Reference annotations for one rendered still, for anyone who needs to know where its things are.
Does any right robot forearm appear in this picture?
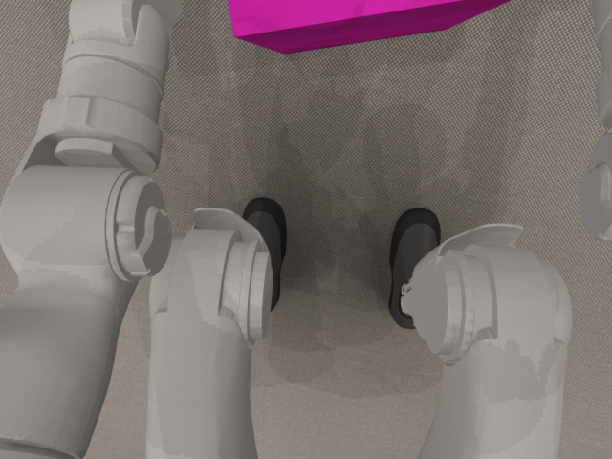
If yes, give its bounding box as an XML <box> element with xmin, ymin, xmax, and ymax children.
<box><xmin>589</xmin><ymin>0</ymin><xmax>612</xmax><ymax>129</ymax></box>

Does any right robot thigh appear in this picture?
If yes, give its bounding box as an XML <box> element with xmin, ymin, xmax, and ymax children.
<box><xmin>417</xmin><ymin>244</ymin><xmax>568</xmax><ymax>459</ymax></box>

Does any left robot foot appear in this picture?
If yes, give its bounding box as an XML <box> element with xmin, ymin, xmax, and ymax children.
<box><xmin>242</xmin><ymin>197</ymin><xmax>287</xmax><ymax>311</ymax></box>

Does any robot right upper arm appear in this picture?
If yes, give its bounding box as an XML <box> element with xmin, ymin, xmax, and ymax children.
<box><xmin>579</xmin><ymin>128</ymin><xmax>612</xmax><ymax>241</ymax></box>

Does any carton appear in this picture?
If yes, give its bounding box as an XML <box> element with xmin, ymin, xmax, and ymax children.
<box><xmin>228</xmin><ymin>0</ymin><xmax>511</xmax><ymax>55</ymax></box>

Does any left robot forearm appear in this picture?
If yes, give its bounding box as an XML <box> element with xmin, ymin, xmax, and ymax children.
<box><xmin>0</xmin><ymin>0</ymin><xmax>183</xmax><ymax>259</ymax></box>

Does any robot left upper arm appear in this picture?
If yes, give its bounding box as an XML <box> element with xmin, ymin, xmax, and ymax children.
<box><xmin>0</xmin><ymin>165</ymin><xmax>173</xmax><ymax>459</ymax></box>

